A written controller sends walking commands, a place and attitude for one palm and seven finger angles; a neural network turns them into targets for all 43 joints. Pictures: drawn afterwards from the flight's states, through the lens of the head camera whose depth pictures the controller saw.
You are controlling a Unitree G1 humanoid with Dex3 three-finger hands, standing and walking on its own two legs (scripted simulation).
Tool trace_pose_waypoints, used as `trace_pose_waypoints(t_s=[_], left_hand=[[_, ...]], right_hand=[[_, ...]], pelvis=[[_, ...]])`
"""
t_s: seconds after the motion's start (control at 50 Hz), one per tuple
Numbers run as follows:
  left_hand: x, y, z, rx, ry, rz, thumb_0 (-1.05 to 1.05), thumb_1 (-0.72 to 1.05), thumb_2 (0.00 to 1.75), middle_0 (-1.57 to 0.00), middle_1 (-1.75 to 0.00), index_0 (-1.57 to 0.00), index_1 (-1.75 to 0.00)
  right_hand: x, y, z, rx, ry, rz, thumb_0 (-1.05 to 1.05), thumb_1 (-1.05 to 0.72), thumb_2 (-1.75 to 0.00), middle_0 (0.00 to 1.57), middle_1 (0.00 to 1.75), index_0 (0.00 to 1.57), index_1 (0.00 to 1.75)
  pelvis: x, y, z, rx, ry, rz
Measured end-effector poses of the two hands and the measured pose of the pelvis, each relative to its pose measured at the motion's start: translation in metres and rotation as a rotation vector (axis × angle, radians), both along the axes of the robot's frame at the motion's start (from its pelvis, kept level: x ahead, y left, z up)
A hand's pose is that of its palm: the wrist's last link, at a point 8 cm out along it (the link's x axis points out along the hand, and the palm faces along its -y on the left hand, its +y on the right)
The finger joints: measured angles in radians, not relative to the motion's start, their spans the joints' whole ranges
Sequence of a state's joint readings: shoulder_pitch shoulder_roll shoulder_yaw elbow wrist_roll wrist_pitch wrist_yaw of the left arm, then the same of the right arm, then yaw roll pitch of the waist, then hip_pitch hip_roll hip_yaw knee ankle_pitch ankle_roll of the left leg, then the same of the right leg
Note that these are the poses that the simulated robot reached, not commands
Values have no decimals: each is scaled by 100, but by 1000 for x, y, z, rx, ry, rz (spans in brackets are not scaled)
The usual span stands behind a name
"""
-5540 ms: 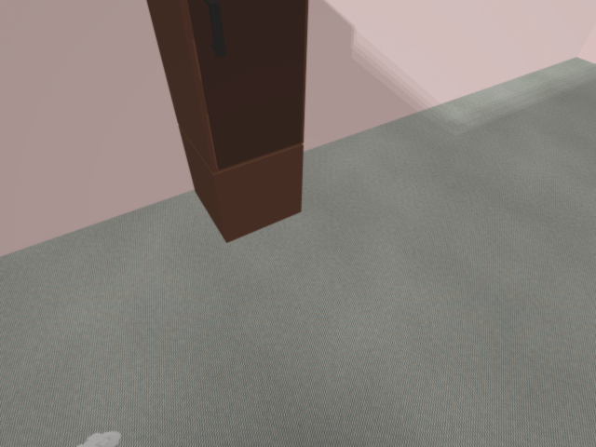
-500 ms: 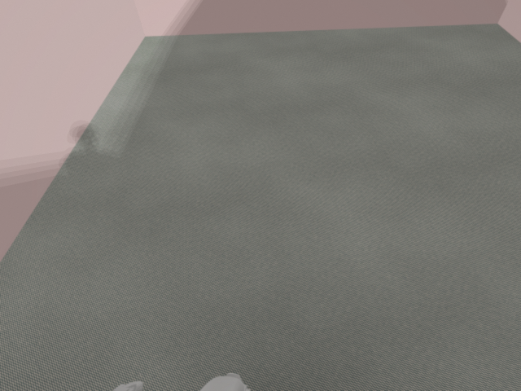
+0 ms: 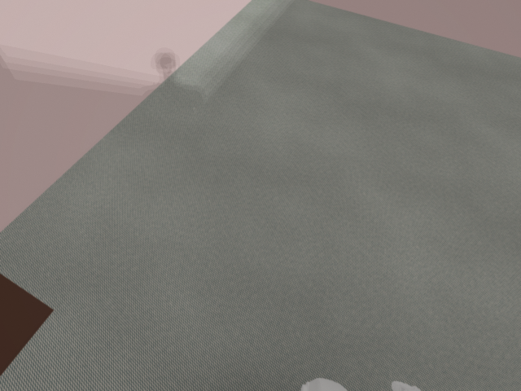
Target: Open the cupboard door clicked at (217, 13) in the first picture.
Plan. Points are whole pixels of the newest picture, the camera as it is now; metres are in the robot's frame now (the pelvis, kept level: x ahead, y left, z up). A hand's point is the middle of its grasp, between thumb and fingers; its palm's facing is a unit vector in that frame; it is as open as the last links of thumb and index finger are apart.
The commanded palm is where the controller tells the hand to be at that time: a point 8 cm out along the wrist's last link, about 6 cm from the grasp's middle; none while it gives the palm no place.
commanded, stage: turn to face it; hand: left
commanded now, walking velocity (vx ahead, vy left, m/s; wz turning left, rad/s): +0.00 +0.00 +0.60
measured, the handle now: out of the picture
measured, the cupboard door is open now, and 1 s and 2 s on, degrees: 0 0 0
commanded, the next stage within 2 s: take the last steps up to it in 1.84 s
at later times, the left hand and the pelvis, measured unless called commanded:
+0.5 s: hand out of the picture +0.07 +0.18 -0.13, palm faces +0.28 -0.91 -0.30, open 7.4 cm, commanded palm none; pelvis +0.00 -0.04 +0.00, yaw +18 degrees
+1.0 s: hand out of the picture -0.10 +0.24 -0.17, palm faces +0.61 -0.76 -0.24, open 7.4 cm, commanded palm none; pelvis -0.01 +0.02 +0.01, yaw +36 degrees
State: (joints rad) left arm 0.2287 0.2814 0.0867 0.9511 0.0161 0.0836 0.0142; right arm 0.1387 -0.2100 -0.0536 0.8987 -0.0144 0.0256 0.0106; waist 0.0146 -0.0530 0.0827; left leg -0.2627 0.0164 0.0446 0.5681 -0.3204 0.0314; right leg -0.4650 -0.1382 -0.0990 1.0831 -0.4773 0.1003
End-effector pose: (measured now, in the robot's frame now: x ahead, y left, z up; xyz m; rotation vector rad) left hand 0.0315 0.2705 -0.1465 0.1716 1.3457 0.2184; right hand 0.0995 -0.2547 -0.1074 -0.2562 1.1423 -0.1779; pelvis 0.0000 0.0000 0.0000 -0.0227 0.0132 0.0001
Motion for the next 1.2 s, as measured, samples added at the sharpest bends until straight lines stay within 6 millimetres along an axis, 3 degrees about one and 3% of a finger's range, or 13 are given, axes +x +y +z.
trace_pose_waypoints(t_s=[0.18, 0.28, 0.36, 0.5, 0.62, 0.72, 0.82, 0.88, 0.94, 1.04, 1.2], left_hand=[[36, 7, 24, 24, -167, 40, 1, 91, 90, -20, -30, -19, -30], [54, -9, 34, 43, -239, 50, 1, 91, 90, -20, -30, -19, -30], [57, -27, 39, 73, -296, 68, 1, 91, 90, -20, -30, -20, -30], [13, -50, 51, 95, -253, 159, 1, 91, 90, -20, -30, -20, -30], [-37, -56, 42, 77, -184, 275, 1, 90, 90, -20, -30, -20, -30], [-88, -53, 24, 43, -103, 381, 1, 90, 90, -20, -30, -20, -30], [-144, -35, -6, 7, -27, 501, 1, 90, 90, -20, -30, -20, -30], [-165, -24, -10, 0, 19, 550, 1, 91, 90, -20, -30, -20, -30], [-169, -13, -2, 4, 5, 582, 1, 91, 90, -20, -30, -20, -30], [-155, 4, 13, 34, -101, 615, 1, 91, 90, -20, -30, -19, -30], [-126, 11, 29, 91, -215, 650, 1, 91, 90, -20, -30, -19, -30]], right_hand=[[-3, 12, -2, 22, 49, 60, 1, -90, -90, 21, 30, 21, 30], [-10, -1, -16, 43, 97, 76, 1, -90, -90, 21, 30, 21, 30], [-10, -18, -35, 67, 129, 96, 1, -90, -90, 21, 30, 21, 30], [9, -33, -38, 79, 166, 173, 1, -91, -90, 20, 30, 20, 30], [34, -23, -32, 57, 189, 272, 1, -91, -90, 20, 30, 20, 30], [69, 10, -26, 26, 161, 384, 1, -91, -90, 20, 30, 20, 29], [109, 65, -20, -10, 58, 517, 1, -91, -90, 20, 30, 20, 29], [120, 92, -9, -12, 1, 571, 1, -91, -90, 20, 30, 20, 30], [122, 109, 3, -21, -20, 602, 1, -91, -90, 20, 30, 20, 30], [117, 125, 10, -17, 1, 650, 1, -91, -90, 20, 30, 20, 30], [111, 120, -1, 9, 60, 679, 1, -90, -90, 21, 30, 21, 30]], pelvis=[[-1, 2, 8, -1, 1, 102], [0, -12, 5, 10, 6, 162], [2, -30, -4, 31, 12, 213], [3, -42, 4, 52, -11, 316], [4, -40, 6, 59, -15, 402], [0, -27, 2, 48, -9, 467], [-7, -2, -13, 25, -1, 534], [-11, 7, -11, 18, -2, 555], [-12, 14, -2, -4, -8, 589], [-12, 19, 9, -14, -14, 651], [-3, 11, 10, 1, -16, 740]])
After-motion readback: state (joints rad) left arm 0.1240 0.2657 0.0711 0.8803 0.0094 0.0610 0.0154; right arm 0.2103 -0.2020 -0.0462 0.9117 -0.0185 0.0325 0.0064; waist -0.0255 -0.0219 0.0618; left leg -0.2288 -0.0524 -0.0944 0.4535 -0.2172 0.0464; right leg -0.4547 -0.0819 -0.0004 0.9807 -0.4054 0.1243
